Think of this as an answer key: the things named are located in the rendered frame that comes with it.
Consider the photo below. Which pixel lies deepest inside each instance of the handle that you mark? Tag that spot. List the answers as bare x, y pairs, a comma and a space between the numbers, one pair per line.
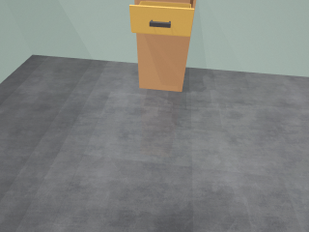
161, 24

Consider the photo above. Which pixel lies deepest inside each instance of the drawer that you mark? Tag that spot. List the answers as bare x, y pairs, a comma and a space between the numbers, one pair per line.
180, 15

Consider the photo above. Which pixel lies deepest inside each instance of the cabinet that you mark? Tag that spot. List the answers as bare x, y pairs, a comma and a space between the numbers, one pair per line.
162, 58

